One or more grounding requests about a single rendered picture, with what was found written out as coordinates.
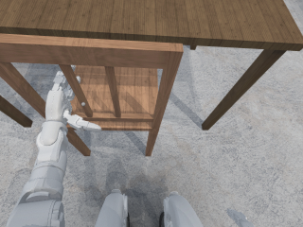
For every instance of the right robot hand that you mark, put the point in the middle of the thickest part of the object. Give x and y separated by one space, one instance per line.
239 218

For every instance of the robot thigh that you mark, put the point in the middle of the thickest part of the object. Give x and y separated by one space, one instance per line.
178 211
113 211

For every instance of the left robot upper arm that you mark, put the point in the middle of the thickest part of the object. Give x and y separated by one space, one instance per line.
48 213

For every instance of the robot right thigh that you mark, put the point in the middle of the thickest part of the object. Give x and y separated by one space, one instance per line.
178 211

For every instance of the robot left forearm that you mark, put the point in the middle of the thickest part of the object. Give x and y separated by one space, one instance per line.
45 182

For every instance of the chair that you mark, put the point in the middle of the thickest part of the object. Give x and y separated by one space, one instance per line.
118 79

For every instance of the table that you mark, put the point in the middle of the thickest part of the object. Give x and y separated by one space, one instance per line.
252 24

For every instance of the robot left thigh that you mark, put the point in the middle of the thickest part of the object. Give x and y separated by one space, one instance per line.
113 211

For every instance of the left robot hand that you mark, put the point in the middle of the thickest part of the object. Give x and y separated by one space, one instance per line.
58 100

